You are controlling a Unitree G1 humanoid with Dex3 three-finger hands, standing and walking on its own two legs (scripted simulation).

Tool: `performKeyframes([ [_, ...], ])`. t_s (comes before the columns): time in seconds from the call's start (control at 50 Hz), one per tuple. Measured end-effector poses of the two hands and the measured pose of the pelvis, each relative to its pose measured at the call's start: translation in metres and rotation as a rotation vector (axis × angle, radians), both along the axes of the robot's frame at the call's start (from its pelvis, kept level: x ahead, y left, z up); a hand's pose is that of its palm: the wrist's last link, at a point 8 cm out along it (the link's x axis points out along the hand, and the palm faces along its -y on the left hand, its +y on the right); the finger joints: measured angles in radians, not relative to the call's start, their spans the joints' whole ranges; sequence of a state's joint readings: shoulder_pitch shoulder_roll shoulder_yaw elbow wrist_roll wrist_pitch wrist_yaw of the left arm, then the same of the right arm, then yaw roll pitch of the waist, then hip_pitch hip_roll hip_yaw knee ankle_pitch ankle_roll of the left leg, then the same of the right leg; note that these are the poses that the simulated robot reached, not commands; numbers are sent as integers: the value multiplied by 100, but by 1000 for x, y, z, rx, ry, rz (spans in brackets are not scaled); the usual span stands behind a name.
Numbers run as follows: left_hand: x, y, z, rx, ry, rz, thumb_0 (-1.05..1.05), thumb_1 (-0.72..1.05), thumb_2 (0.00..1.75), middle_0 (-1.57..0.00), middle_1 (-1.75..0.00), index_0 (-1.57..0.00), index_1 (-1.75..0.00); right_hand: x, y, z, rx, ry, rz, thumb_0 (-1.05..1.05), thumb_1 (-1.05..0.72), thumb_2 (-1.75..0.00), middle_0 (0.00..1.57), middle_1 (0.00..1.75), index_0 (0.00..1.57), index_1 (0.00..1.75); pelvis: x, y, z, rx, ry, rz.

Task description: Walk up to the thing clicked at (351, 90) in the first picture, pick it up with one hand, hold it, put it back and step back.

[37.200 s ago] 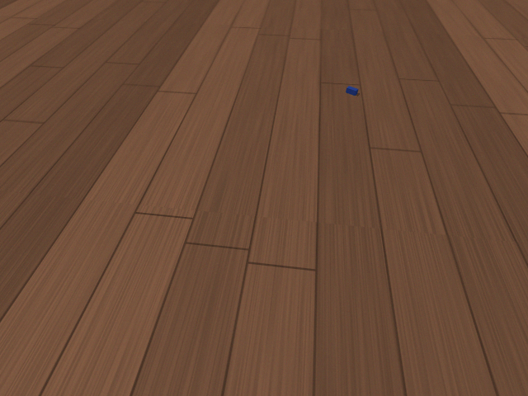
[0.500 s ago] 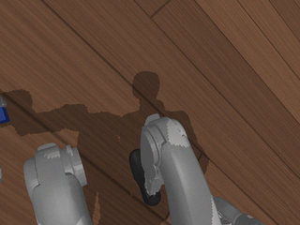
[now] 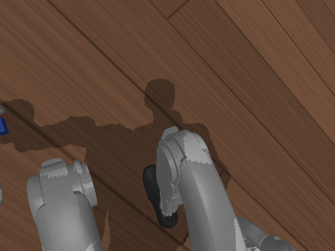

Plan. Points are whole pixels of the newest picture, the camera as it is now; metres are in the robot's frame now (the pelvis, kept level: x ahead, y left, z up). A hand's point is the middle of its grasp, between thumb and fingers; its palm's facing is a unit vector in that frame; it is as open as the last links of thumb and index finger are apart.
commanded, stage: open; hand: left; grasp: from above
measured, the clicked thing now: out of the picture +0.42 +0.31 -0.28
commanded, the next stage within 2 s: withdraw in 0.50 s
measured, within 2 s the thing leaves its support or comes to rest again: rests again in 0.94 s
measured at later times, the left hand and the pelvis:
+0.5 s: hand out of the picture +0.41 +0.30 -0.25, palm faces -0.43 -0.15 -0.89, open 11.1 cm; pelvis +0.00 +0.00 +0.00, yaw +0 degrees
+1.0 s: hand out of the picture +0.43 +0.34 -0.15, palm faces -0.30 -0.07 -0.95, open 11.6 cm; pelvis +0.01 +0.00 +0.03, yaw +3 degrees
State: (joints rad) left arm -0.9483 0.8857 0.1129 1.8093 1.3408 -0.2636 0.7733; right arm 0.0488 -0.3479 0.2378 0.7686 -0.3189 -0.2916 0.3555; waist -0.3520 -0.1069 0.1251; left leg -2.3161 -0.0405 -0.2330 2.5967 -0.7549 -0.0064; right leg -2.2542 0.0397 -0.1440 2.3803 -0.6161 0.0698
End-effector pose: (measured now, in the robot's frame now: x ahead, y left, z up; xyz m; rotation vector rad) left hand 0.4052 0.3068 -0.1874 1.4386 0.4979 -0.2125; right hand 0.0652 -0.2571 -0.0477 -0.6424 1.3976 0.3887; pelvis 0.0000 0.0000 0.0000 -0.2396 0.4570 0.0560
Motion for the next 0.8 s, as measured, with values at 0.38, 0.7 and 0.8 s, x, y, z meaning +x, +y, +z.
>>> performKeyframes([
  [0.38,4,1,-3,2,0,19,0,-1,62,-60,-55,-53,-56,-4,-5,6,-20,3,-19,0,-90,-90,20,30,20,30,-1,0,1,-1,0,0],
  [0.7,5,7,-4,-10,1,26,0,-7,66,-47,-64,-45,-63,-8,3,5,0,17,-22,0,-89,-90,20,30,20,30,1,2,2,-8,2,0],
  [0.8,10,15,8,4,-61,60,0,-8,65,-46,-65,-46,-63,-7,1,5,5,5,-45,0,-90,-90,20,30,20,30,2,1,2,-5,13,2],
])
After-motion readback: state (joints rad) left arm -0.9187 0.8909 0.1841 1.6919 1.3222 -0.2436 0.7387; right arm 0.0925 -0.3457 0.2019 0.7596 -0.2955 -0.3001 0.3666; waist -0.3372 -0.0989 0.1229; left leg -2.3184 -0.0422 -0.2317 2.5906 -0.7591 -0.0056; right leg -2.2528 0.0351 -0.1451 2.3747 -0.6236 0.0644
